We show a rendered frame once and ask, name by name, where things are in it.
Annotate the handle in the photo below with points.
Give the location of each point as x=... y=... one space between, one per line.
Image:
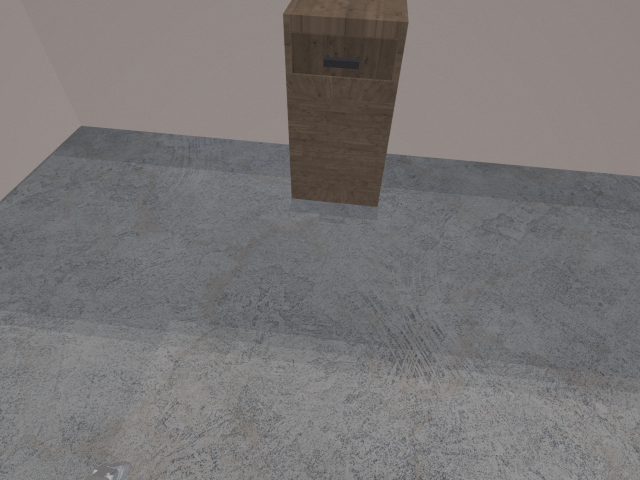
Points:
x=341 y=62

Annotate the cabinet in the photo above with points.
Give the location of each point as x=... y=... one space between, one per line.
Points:
x=339 y=127

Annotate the drawer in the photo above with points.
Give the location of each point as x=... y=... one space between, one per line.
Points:
x=376 y=54

